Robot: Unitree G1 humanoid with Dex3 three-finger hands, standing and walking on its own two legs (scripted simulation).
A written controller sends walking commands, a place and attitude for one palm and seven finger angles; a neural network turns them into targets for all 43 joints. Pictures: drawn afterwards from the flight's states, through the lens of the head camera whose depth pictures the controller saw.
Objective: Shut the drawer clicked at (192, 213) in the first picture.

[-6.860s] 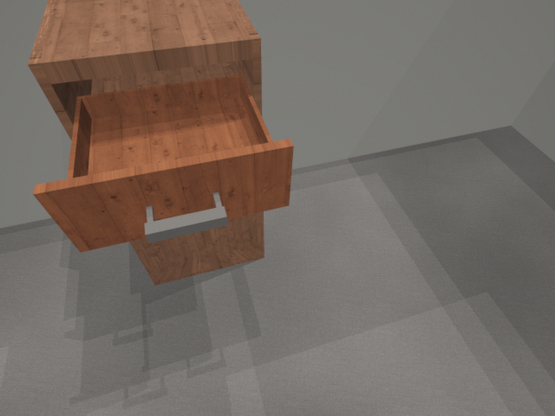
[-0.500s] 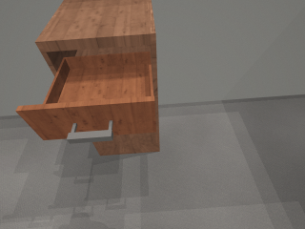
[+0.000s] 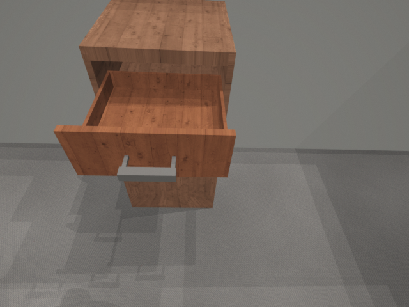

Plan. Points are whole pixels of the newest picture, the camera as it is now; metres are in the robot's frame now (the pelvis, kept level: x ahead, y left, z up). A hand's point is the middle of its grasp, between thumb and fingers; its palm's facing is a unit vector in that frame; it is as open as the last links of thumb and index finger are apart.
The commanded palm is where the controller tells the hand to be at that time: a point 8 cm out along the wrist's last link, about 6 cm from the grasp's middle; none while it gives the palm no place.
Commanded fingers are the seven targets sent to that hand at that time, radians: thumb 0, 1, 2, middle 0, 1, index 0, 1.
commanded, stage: come to a stop and stand still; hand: left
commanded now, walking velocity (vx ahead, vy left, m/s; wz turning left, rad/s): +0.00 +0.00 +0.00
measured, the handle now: (148, 166) +0.41 +0.17 +0.01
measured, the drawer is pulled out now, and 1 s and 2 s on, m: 0.30 0.30 0.30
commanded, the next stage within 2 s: look again from close up in 0.70 s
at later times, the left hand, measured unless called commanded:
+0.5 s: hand out of the picture -0.02 +0.19 -0.18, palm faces +0.03 -0.98 -0.18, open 7.4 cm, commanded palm none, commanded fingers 0.00 0.90 0.90 -0.20 -0.30 -0.20 -0.30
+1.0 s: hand out of the picture -0.01 +0.18 -0.18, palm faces +0.02 -0.98 -0.20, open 7.4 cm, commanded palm none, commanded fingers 0.00 0.90 0.90 -0.20 -0.30 -0.20 -0.30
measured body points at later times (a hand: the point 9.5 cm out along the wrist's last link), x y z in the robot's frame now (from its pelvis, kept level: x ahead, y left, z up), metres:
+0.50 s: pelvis +0.00 +0.02 +0.00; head +0.01 +0.03 +0.45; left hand -0.02 +0.24 -0.16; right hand -0.01 -0.19 -0.16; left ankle +0.01 +0.11 -0.74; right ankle -0.02 -0.11 -0.74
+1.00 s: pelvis +0.00 +0.02 -0.01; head +0.01 +0.01 +0.44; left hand -0.01 +0.23 -0.16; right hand +0.01 -0.21 -0.17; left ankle +0.01 +0.11 -0.74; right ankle -0.02 -0.11 -0.74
